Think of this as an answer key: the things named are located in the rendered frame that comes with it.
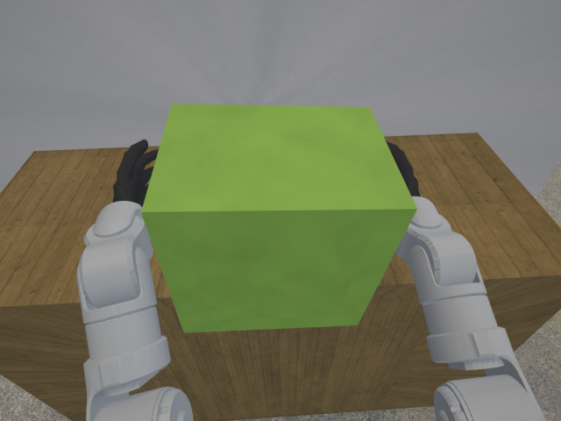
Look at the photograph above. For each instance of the left robot forearm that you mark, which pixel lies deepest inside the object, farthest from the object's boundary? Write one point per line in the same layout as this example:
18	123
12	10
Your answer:
115	283

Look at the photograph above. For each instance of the right robot upper arm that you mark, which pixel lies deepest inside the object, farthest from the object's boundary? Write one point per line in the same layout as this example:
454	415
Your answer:
488	398

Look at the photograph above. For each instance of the carton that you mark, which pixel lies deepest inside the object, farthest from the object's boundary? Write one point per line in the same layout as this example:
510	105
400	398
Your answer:
274	216

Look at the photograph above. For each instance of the pedestal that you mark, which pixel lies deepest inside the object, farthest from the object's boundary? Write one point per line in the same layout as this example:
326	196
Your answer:
383	363

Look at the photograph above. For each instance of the robot left hand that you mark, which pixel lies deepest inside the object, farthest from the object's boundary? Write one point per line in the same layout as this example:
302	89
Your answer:
131	175

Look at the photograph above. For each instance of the left robot upper arm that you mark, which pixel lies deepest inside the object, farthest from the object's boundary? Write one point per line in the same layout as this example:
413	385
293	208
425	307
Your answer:
163	404

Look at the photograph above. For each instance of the right robot forearm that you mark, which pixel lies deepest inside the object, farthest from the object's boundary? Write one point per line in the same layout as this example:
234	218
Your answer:
462	326

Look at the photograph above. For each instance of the robot right hand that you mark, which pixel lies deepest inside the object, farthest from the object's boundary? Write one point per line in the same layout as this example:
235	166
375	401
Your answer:
405	169

